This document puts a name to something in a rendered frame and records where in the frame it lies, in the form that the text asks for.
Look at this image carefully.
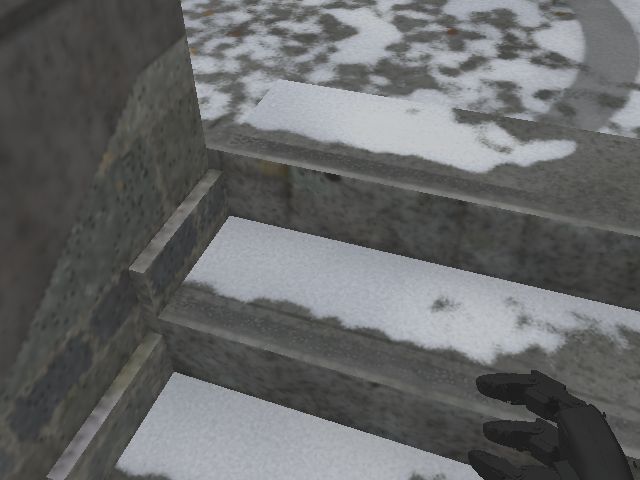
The robot right hand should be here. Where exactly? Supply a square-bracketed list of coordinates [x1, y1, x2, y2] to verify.
[468, 370, 637, 480]

